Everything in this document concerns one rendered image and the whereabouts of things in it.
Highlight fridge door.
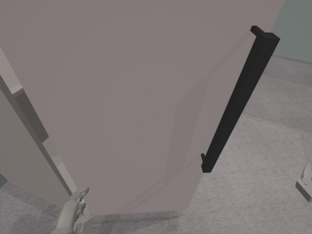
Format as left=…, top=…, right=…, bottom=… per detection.
left=0, top=0, right=285, bottom=215

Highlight robot right hand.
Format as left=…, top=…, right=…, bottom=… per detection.
left=295, top=160, right=312, bottom=203

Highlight handle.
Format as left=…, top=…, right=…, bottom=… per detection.
left=201, top=25, right=280, bottom=173

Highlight robot left hand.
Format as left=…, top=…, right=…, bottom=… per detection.
left=56, top=186, right=93, bottom=234

